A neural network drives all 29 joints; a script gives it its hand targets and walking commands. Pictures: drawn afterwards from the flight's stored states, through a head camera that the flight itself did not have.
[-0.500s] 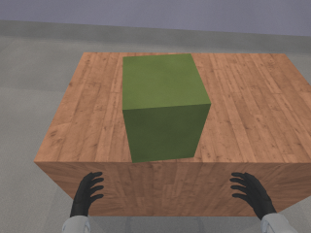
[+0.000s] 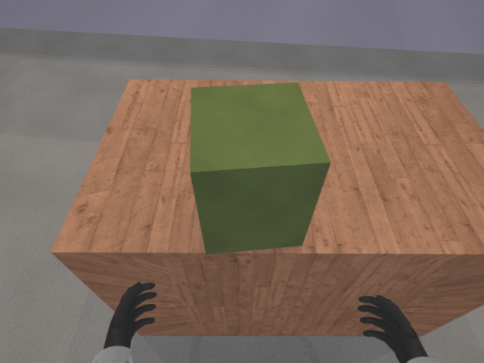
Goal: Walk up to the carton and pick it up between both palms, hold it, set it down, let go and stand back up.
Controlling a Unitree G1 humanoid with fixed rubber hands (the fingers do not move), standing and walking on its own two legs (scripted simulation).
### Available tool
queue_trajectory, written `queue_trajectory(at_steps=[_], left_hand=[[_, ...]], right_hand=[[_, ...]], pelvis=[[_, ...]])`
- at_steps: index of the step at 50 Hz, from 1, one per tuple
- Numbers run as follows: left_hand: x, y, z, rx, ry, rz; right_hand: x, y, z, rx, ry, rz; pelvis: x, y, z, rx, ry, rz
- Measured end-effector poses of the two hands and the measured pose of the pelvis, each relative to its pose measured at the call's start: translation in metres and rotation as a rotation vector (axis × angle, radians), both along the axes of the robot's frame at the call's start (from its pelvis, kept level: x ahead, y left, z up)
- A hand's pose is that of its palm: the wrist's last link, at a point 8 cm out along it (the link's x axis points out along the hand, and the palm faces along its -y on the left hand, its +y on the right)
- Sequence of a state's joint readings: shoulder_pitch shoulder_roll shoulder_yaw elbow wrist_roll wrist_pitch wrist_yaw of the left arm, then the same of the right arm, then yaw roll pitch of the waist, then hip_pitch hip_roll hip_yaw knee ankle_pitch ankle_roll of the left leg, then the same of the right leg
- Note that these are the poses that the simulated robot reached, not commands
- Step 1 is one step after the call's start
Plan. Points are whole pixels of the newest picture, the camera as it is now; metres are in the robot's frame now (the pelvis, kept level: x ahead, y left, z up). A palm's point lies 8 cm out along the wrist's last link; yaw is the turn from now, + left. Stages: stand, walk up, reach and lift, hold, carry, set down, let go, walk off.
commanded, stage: set down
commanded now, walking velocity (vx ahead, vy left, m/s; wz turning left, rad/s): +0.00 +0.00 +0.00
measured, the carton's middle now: (250, 171) +0.45 +0.03 +0.04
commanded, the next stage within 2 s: let go in 0.88 s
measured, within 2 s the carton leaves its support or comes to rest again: neither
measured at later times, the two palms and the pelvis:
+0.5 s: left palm (119, 349) +0.15 +0.23 -0.06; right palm out of the picture +0.15 -0.22 -0.07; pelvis +0.01 +0.00 +0.00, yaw +0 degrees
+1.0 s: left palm (125, 341) +0.17 +0.23 -0.07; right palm (392, 358) +0.16 -0.22 -0.09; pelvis +0.02 +0.00 +0.00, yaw +0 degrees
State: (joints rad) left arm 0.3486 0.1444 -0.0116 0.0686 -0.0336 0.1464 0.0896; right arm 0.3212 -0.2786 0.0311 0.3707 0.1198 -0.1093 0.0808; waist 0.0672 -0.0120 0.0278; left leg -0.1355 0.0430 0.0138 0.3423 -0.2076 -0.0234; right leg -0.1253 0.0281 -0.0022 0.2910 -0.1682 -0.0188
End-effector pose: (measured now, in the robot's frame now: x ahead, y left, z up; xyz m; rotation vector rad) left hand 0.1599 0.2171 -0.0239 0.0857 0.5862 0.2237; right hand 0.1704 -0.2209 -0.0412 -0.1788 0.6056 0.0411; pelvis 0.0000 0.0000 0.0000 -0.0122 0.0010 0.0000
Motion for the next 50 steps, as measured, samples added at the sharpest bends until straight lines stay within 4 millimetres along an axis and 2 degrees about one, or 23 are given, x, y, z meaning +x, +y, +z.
queue_trajectory(at_steps=[9,18,23,30,37,50], left_hand=[[0.001,0.000,-0.015,-0.005,0.060,-0.019],[-0.007,0.007,-0.027,-0.002,0.114,-0.036],[-0.010,0.010,-0.031,0.002,0.137,-0.042],[-0.003,0.010,-0.040,-0.007,0.170,-0.051],[0.005,0.010,-0.044,-0.009,0.185,-0.060],[0.005,0.010,-0.046,-0.005,0.199,-0.071]], right_hand=[[0.003,-0.003,-0.007,-0.014,0.004,0.002],[-0.010,-0.009,-0.020,-0.048,0.054,-0.021],[-0.015,-0.005,-0.024,-0.050,0.064,-0.023],[-0.020,0.003,-0.037,-0.058,0.120,-0.017],[-0.015,0.004,-0.044,-0.069,0.139,-0.014],[-0.006,0.004,-0.047,-0.068,0.135,-0.015]], pelvis=[[0.009,0.000,0.000,0.000,0.012,0.000],[0.010,0.000,0.000,-0.001,0.014,0.000],[0.010,0.001,0.000,-0.001,0.013,0.000],[0.011,0.000,0.000,0.000,0.014,0.000],[0.014,0.001,0.000,-0.001,0.019,0.000],[0.016,0.001,0.000,-0.001,0.022,0.000]])
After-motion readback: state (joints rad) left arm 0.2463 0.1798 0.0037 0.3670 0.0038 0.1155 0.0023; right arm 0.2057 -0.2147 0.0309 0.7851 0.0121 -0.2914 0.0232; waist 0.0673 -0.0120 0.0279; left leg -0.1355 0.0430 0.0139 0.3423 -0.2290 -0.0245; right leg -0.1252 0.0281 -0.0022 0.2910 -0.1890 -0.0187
